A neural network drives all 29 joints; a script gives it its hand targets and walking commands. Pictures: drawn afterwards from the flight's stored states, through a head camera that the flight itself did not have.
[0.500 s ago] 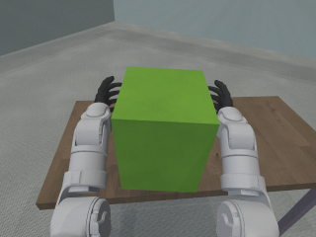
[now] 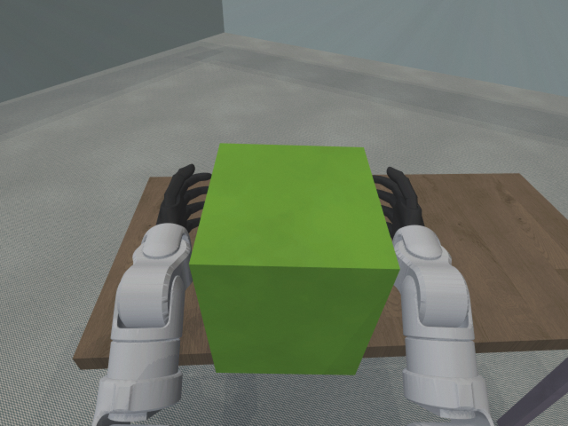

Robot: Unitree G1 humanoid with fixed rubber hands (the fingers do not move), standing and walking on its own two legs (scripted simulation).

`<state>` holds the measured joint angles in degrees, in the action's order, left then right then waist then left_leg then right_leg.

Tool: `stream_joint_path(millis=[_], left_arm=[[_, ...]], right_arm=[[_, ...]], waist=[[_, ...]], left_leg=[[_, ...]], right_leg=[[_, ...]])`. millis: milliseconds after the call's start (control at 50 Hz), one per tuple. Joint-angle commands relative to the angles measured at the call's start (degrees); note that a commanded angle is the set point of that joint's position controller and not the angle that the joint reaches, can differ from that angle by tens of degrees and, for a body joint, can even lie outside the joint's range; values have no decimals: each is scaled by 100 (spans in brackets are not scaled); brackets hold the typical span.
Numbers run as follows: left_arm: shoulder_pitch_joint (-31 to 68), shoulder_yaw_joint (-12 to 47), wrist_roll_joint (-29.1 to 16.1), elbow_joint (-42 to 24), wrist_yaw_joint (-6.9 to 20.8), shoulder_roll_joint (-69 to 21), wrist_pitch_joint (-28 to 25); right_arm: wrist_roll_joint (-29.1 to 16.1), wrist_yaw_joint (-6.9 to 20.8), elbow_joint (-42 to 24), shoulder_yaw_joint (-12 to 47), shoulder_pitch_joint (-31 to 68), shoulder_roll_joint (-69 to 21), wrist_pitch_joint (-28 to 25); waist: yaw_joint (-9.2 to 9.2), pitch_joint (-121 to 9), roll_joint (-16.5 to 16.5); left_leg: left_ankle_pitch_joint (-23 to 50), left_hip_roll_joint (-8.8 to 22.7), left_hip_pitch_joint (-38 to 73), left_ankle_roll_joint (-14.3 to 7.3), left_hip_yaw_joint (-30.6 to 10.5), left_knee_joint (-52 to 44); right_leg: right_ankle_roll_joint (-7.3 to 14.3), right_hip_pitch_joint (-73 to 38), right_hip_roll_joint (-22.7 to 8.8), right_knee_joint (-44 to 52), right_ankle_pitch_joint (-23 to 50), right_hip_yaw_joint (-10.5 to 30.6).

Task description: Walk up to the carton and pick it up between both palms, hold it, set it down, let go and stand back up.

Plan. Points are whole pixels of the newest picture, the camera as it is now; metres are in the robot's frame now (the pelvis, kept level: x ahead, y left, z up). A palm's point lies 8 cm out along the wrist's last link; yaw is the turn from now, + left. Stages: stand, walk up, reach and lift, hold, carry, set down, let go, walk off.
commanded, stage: hold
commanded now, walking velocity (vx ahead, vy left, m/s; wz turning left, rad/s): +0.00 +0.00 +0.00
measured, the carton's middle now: (288, 261) +0.33 +0.01 +0.11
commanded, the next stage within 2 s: set down in 0.06 s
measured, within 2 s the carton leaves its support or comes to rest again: neither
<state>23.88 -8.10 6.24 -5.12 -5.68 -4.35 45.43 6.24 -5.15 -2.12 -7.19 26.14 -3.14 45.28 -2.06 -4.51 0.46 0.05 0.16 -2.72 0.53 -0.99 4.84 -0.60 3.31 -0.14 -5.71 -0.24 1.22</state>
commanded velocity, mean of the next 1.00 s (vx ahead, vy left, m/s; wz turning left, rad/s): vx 0.00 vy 0.00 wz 0.00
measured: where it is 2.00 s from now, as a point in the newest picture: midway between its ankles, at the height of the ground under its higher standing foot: outside the picture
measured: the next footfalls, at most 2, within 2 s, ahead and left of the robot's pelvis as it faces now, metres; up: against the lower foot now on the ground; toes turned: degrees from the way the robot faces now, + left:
none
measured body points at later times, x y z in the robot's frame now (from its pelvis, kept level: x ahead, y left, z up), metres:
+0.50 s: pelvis +0.00 +0.02 +0.00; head -0.02 +0.02 +0.45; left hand +0.40 +0.16 +0.18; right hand +0.40 -0.14 +0.18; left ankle +0.03 +0.12 -0.76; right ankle +0.03 -0.12 -0.76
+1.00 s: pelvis +0.02 +0.01 +0.00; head +0.00 +0.00 +0.45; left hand +0.43 +0.14 +0.16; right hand +0.42 -0.15 +0.15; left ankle +0.03 +0.12 -0.76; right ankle +0.03 -0.12 -0.76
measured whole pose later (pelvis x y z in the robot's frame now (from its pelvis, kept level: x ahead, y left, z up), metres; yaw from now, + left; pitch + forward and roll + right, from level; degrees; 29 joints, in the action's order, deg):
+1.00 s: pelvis +0.02 +0.01 +0.00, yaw +0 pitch +4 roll +0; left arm 41.4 -19.5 16.7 30.4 0.6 -4.5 25.7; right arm 16.5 -0.4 28.5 -21.1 40.5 -4.1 27.1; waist 0.3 -7.6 0.6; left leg 2.0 -0.3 -4.4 -0.1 -0.8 -1.3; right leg -0.9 4.9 -0.6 0.7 1.9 1.3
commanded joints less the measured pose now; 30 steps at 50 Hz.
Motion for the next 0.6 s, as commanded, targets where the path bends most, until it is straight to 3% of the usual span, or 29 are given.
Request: stream_joint_path(millis=[0,40,60,80,100,160,240,300,360,400,460,480,540,580], left_arm=[[4060,1889,-582,441,1012,-1951,-390],[4442,1587,-407,845,1103,-1936,-540],[4901,1635,-336,768,1181,-2062,-624],[5017,1575,-366,826,1236,-2001,-688],[5113,1535,-327,1023,1303,-2049,-729],[4961,1258,-87,1835,1391,-2067,-750],[4824,665,144,2598,1386,-1886,-897],[5148,622,163,2485,1392,-2043,-1165],[5304,880,130,2145,1311,-2402,-1429],[5142,967,37,2053,1232,-2378,-1534],[4837,1263,-57,1667,1139,-2508,-1612],[4613,1256,-38,1735,1108,-2364,-1605],[4392,1236,49,1817,1094,-2151,-1581],[4384,1188,55,2076,1129,-2141,-1583]], right_arm=[[-560,838,379,1932,3628,-2381,-342],[-392,875,691,1605,4021,-2379,-504],[-344,925,724,1497,4421,-2630,-585],[-329,967,927,1458,4459,-2648,-600],[-286,985,1019,1371,4588,-2678,-651],[-107,1088,1549,1021,4637,-2417,-724],[123,1297,2318,450,4512,-2086,-873],[107,1396,2273,427,4795,-2352,-1134],[-6,1344,1965,583,5051,-2559,-1427],[7,1267,1673,766,5038,-2544,-1546],[-33,1177,1466,886,4541,-2488,-1603],[-38,1148,1338,998,4508,-2413,-1611],[67,1102,1641,929,4072,-2251,-1556],[219,1147,2051,678,3925,-2116,-1533]], waist=[[106,-1129,-262],[42,-1134,-92],[225,-1407,-226],[227,-1661,-385],[253,-1781,-280],[180,-1597,158],[178,-1140,85],[200,-1567,-67],[142,-2287,173],[149,-2786,-54],[156,-2895,57],[158,-2912,-57],[168,-2347,-12],[356,-1682,34]], left_leg=[[-1090,-409,50,111,404,294],[-1323,-369,-226,48,366,294],[-1170,-410,-174,-14,359,378],[-991,-399,-51,-11,311,384],[-1024,-379,-45,-29,335,378],[-1133,-354,-238,29,224,164],[-1016,-303,-188,40,182,12],[-459,-306,-25,30,180,11],[339,-262,346,58,111,79],[892,-272,581,77,115,119],[1551,-268,838,136,111,108],[1752,-278,908,129,105,70],[1397,-297,792,167,134,-67],[990,-283,614,180,173,-182]], right_leg=[[-200,550,159,198,-2221,-55],[-152,647,185,104,-2234,-56],[-127,470,134,12,-1743,-7],[-159,396,152,-32,-1515,-62],[-197,411,159,-21,-1550,-54],[-139,261,257,-69,-1262,-172],[-171,320,361,-28,-942,-261],[-143,169,355,26,-473,-221],[-51,-102,330,21,275,-168],[-100,-298,349,49,774,-175],[-72,-611,353,107,1339,-110],[-99,-628,369,135,1499,-133],[-90,-688,337,258,1248,-140],[-68,-364,324,433,831,-199]])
